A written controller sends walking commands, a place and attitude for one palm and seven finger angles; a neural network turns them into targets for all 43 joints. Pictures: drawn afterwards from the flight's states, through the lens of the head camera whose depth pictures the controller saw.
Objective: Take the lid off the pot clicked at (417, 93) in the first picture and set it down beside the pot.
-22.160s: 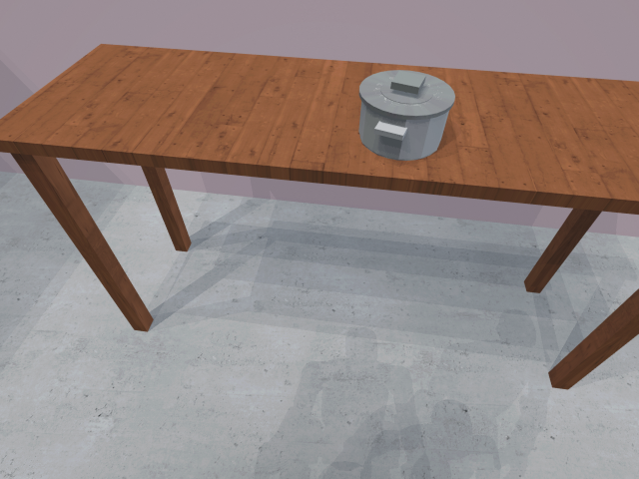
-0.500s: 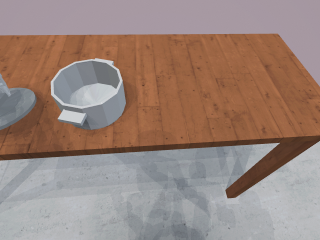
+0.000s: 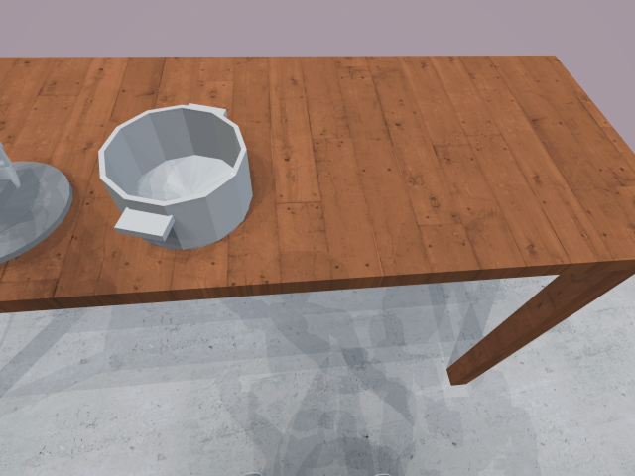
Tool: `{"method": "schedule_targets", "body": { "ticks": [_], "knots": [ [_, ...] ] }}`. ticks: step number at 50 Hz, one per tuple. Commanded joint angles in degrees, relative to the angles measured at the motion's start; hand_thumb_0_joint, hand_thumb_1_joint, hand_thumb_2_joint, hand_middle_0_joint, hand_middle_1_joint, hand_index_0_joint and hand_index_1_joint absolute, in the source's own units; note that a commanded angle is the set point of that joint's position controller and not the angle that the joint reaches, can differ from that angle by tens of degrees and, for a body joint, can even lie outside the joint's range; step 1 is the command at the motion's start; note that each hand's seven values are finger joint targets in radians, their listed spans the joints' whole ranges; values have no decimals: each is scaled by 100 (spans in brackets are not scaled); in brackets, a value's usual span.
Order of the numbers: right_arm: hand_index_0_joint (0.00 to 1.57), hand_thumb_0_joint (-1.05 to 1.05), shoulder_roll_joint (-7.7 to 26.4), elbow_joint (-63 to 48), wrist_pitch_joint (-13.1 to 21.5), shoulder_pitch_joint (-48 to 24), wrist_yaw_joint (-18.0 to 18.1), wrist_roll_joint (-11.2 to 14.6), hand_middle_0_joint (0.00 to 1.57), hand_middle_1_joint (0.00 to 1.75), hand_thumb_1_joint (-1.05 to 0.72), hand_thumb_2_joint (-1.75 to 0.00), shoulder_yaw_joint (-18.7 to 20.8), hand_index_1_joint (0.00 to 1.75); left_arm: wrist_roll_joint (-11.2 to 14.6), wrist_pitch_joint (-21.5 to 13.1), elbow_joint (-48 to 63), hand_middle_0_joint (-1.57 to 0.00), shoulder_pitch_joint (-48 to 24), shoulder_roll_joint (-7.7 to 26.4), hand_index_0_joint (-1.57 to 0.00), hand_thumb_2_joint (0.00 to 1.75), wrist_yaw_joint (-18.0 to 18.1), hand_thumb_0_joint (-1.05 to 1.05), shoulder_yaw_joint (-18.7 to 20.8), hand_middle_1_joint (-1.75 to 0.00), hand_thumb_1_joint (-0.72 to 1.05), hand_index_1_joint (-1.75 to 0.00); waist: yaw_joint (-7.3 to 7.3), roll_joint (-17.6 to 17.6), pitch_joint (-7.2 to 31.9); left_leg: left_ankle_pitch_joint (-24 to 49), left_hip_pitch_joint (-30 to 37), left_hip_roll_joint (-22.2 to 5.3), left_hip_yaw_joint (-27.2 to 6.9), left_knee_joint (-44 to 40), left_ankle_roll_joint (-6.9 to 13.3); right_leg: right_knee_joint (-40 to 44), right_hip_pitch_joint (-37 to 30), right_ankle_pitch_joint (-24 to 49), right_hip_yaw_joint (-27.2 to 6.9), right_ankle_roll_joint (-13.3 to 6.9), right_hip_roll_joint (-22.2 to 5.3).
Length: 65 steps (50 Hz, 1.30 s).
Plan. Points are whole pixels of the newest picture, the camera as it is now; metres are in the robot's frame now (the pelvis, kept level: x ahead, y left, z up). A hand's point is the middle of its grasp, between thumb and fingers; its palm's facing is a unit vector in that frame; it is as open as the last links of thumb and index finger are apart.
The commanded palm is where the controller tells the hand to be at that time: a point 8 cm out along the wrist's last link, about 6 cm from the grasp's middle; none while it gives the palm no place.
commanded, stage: open the fingers wide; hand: left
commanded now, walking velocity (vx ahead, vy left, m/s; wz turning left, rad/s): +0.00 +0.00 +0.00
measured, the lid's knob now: out of the picture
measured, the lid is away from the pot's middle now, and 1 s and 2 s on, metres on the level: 0.23 0.23 0.23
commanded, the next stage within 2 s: raise the empty hand in 1.16 s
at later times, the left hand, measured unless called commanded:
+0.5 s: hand out of the picture +0.40 +0.37 +0.12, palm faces -0.43 -0.13 -0.90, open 8.6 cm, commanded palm +0.43 +0.37 +0.18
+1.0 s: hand out of the picture +0.41 +0.36 +0.12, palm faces -0.41 -0.12 -0.90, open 10.6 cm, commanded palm +0.43 +0.37 +0.18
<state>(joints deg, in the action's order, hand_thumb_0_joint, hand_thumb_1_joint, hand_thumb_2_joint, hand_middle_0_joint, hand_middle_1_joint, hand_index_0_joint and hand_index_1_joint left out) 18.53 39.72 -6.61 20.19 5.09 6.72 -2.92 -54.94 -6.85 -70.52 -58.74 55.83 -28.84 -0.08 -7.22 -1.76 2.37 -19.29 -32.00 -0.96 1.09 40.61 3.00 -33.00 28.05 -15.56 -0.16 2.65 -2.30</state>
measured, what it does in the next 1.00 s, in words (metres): stands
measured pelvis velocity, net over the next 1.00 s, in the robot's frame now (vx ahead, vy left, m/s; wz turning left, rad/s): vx -0.01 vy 0.00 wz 0.00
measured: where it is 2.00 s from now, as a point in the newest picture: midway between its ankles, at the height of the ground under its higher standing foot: outside the picture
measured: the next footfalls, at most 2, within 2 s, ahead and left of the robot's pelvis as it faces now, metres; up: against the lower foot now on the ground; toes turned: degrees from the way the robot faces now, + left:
none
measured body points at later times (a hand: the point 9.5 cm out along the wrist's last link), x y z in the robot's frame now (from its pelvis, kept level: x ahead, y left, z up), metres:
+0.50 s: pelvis -0.01 +0.00 +0.00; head +0.05 +0.02 +0.45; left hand +0.41 +0.37 +0.17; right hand +0.05 -0.28 -0.11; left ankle +0.00 +0.08 -0.72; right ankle +0.00 -0.18 -0.72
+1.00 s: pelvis -0.01 +0.00 +0.00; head +0.06 +0.01 +0.45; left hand +0.43 +0.37 +0.17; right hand +0.04 -0.28 -0.12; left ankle +0.00 +0.08 -0.72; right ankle +0.00 -0.18 -0.72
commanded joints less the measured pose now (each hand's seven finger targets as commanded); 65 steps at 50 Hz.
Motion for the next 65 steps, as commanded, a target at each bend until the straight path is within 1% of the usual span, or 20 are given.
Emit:
{"method": "schedule_targets", "body": {
  "ticks": [1, 2, 3, 4, 7, 9, 11, 15, 16, 29, 32, 34, 41, 45, 48, 52, 54, 57, 63, 65],
  "knots": [
    [20, 0, 1104, -320, 93, 627, 89, -19, 20, 30, -90, -90, 384, 30, -6, -5, 753, -83, -2266, 1804, -81, 116, 223, 0, 231, -96, 47, -93, -81, -612, 1808, 1908, 1655, 199, -120, -389, 137, 151, 125, 982, 500, -401, 653],
    [20, 0, 1102, -364, 117, 587, 96, -5, 20, 30, -90, -90, 362, 30, 20, -43, 745, -83, -2177, 1716, -81, 116, 197, 0, 161, -96, 47, -93, -59, -635, 1728, 1972, 1608, 188, -122, -394, 136, 132, 159, 1012, 503, -424, 651],
    [20, 0, 952, -690, 48, 504, -63, -47, 20, 30, -90, -90, 490, 30, 126, -14, 1084, -83, -925, 1505, -81, 116, 209, 0, 571, -96, 47, -93, 262, -679, 2108, 2433, 1794, 248, -235, -402, 100, 63, -72, 1063, 566, -451, 620],
    [20, 0, 981, -669, -86, 428, -48, -135, 20, 30, -90, -90, 542, 30, 43, -298, 2183, -82, -955, 1787, -80, 114, 329, 0, 957, -96, 46, -93, 298, -728, 2369, 2887, 2007, 119, -215, -370, 68, 120, -1, 1129, 541, -480, 650],
    [20, 0, 916, -692, -274, 195, -16, -150, 20, 30, -90, -90, 548, 30, 162, -474, 2605, -77, -1371, 1815, -76, 107, 434, 0, 1067, -97, 44, -94, 187, -1016, 2302, 2961, 2155, 100, -246, -412, 108, 244, 65, 1102, 524, -464, 634],
    [20, 0, 932, -623, -336, 227, 8, -136, 20, 30, -90, -90, 560, 30, 207, -452, 2300, -74, -1245, 2033, -73, 103, 457, 0, 1280, -97, 42, -94, 164, -757, 2135, 2316, 1970, 161, -219, -438, 152, 309, 25, 824, 517, -442, 648],
    [20, 0, 921, -597, -349, 185, 13, -115, 20, 30, -90, -90, 543, 30, 175, -436, 2137, -72, -1272, 1887, -70, 100, 457, 0, 1115, -97, 40, -95, 139, -699, 1862, 1882, 1799, 185, -207, -525, 144, 346, 95, 657, 535, -468, 656],
    [20, 0, 891, -573, -352, 118, 1, -100, 20, 30, -90, -90, 524, 30, 49, -450, 2293, -67, -1505, 1769, -66, 95, 529, 0, 911, -96, 35, -94, 144, -1082, 1942, 1720, 1943, 182, -213, -546, 103, 349, 193, 538, 496, -500, 643],
    [20, 0, 889, -586, -344, 113, 5, -104, 20, 30, -90, -90, 510, 30, 43, -440, 2207, -66, -1455, 1750, -65, 94, 532, 0, 895, -96, 34, -94, 146, -919, 1891, 1611, 1867, 187, -227, -553, 103, 353, 181, 497, 506, -503, 651],
    [20, 0, 907, -609, -283, 54, 54, -103, 20, 30, -90, -90, 486, 30, 154, -396, 2121, -51, -1548, 1527, -50, 81, 501, 0, 730, -91, 17, -90, 133, -608, 1914, 1715, 1822, 183, -232, -534, 97, 294, 129, 656, 478, -489, 636],
    [20, 0, 902, -621, -261, 20, 57, -113, 20, 30, -90, -90, 491, 30, 131, -394, 2331, -48, -1735, 1324, -47, 77, 503, 0, 513, -90, 13, -89, 127, -812, 1960, 1810, 1976, 157, -245, -553, 73, 290, 234, 648, 481, -503, 632],
    [20, 0, 899, -629, -283, 84, 61, -117, 20, 30, -90, -90, 486, 30, 96, -403, 2277, -45, -1621, 1734, -45, 75, 557, 0, 890, -89, 10, -88, 176, -737, 2179, 1989, 1951, 199, -243, -477, 84, 244, 39, 798, 457, -492, 642],
    [20, 0, 874, -640, -308, 86, 16, -120, 20, 30, -90, -90, 519, 30, 98, -361, 2474, -38, -1625, 1523, -38, 69, 592, 0, 760, -85, 0, -85, 176, -928, 2202, 2304, 2151, 170, -290, -493, 43, 251, 163, 827, 483, -494, 645],
    [20, 0, 886, -666, -366, 60, -7, -121, 20, 30, -90, -90, 507, 30, 81, -353, 2205, -36, -1383, 1914, -36, 68, 612, 0, 1132, -84, -3, -84, 236, -649, 2158, 2291, 1802, 217, -210, -475, 71, 224, -164, 1057, 453, -477, 642],
    [20, 0, 863, -683, -377, 31, -32, -109, 20, 30, -90, -90, 521, 30, 40, -299, 2186, -37, -1416, 1468, -37, 70, 598, 0, 735, -82, -4, -82, 173, -760, 1969, 2314, 1918, 178, -230, -500, 44, 244, 106, 884, 485, -477, 648],
    [20, 0, 860, -753, -377, 11, -13, -116, 20, 30, -90, -90, 517, 30, 58, -345, 2453, -38, -1435, 1705, -38, 71, 593, 0, 928, -81, -4, -81, 230, -846, 2296, 2458, 2052, 192, -219, -474, 63, 222, -66, 1032, 462, -487, 643],
    [20, 0, 873, -691, -409, 60, 6, -105, 20, 30, -90, -90, 499, 30, 60, -321, 2101, -38, -1372, 1864, -38, 72, 593, 0, 1065, -80, -5, -80, 203, -573, 2096, 2191, 1769, 219, -193, -458, 79, 214, -98, 972, 462, -465, 649],
    [20, 0, 864, -738, -388, -19, 15, -104, 20, 30, -90, -90, 510, 30, 42, -339, 2458, -38, -1494, 1791, -38, 73, 587, 0, 961, -80, -5, -80, 231, -886, 2260, 2406, 1954, 202, -163, -466, 72, 210, -104, 1083, 452, -479, 630],
    [20, 0, 874, -672, -420, -30, 13, -94, 20, 30, -90, -90, 504, 30, 89, -295, 2092, -39, -1300, 1723, -39, 73, 549, 0, 957, -79, -5, -79, 174, -590, 1989, 2175, 1730, 206, -123, -413, 79, 202, -22, 987, 461, -449, 646],
    [20, 0, 884, -671, -415, -55, 31, -85, 20, 30, -90, -90, 497, 30, 90, -269, 2432, -39, -1718, 1824, -39, 73, 551, 0, 905, -79, -5, -79, 186, -780, 2115, 1854, 1726, 214, -113, -504, 87, 237, -130, 897, 434, -458, 621]
  ]
}}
